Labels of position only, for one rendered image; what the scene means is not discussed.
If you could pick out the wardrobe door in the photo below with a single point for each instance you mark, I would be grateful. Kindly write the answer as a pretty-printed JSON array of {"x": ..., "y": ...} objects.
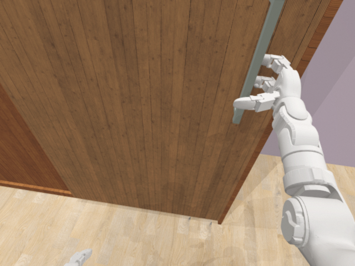
[
  {"x": 22, "y": 159},
  {"x": 132, "y": 100}
]

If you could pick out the robot right upper arm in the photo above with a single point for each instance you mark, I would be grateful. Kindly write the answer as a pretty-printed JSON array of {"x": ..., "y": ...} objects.
[{"x": 321, "y": 228}]

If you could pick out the robot left hand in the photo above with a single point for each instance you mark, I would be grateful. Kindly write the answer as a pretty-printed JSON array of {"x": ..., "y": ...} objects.
[{"x": 79, "y": 258}]

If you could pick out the robot right hand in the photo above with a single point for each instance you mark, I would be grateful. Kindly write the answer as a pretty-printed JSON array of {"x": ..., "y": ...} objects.
[{"x": 287, "y": 84}]

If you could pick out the handle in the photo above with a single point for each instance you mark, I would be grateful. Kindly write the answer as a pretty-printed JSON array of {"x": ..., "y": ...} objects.
[{"x": 263, "y": 42}]

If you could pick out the right robot forearm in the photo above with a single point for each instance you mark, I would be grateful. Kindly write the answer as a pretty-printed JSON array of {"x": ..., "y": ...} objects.
[{"x": 303, "y": 161}]

